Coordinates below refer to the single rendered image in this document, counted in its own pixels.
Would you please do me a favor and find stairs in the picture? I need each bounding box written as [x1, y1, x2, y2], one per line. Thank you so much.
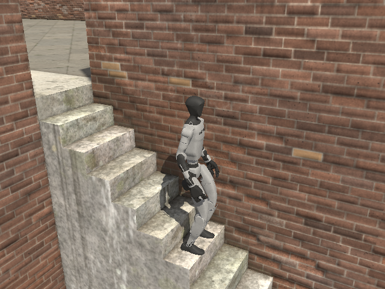
[35, 84, 273, 289]

